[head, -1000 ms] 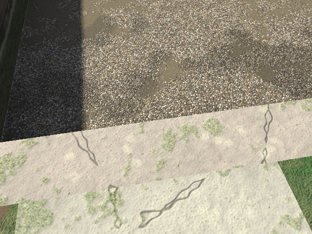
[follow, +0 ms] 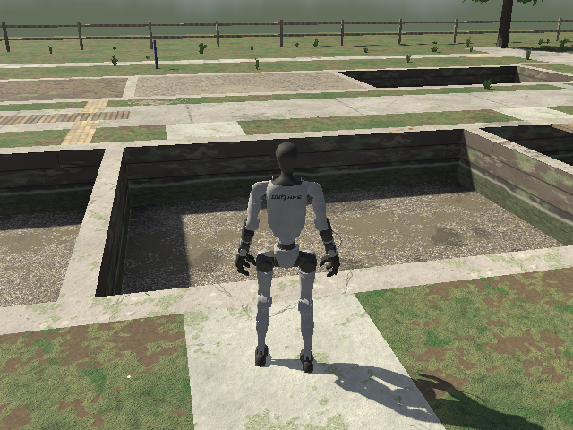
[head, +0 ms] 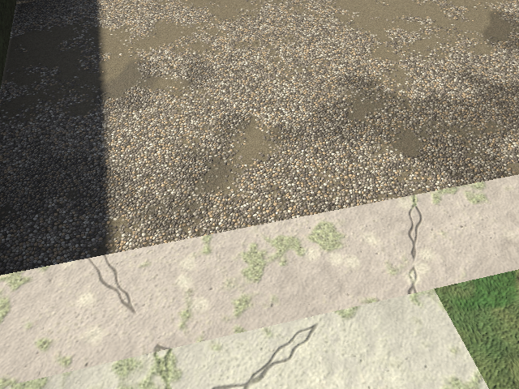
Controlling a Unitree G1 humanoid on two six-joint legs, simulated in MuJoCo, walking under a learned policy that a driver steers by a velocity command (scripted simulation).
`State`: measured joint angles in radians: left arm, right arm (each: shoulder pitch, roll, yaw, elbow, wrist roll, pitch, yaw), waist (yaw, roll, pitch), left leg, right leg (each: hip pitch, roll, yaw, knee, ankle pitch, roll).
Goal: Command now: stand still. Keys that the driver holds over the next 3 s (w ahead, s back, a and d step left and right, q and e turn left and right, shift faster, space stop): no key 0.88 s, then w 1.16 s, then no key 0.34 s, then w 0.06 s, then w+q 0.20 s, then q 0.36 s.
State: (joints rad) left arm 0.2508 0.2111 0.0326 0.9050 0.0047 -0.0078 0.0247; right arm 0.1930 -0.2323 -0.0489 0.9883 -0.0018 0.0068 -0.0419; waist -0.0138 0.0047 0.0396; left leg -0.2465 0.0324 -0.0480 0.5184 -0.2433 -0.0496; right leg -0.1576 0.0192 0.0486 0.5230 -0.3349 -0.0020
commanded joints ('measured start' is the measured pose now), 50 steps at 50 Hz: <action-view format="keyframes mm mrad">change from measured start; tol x2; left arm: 1 32 101 20 -16 -1 -10 5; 19 85 83 2 99 -3 -9 11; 45 176 42 -18 174 -6 -5 15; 48 175 98 0 157 -21 -1 25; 50 220 138 14 154 -33 -18 21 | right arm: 1 9 -106 -20 -14 1 -6 -6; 24 52 -73 -2 95 3 1 -11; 46 118 -37 17 126 8 2 -12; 48 105 -49 12 112 13 -6 -13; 50 67 -13 19 84 16 -37 0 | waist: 1 1 -11 -15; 44 9 -3 30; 46 12 -20 22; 49 34 -86 126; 50 46 -136 138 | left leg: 1 83 4 4 -52 184 22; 44 49 -17 18 -75 127 35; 45 59 -30 32 -73 34 36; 46 39 -55 56 -48 -111 41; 47 -9 -78 78 -13 -272 51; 48 -70 -81 79 14 -360 63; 49 -122 -77 80 54 -359 71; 50 -167 -79 98 130 -287 69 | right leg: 1 -91 -36 26 -117 199 -14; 44 -113 -19 -13 -138 129 -2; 45 -104 -11 -21 -147 29 -6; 46 -121 -5 -18 -154 -126 -20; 47 -148 -15 7 -162 -295 -46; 48 -179 -46 54 -189 -423 -74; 50 -157 -163 222 -272 -525 -144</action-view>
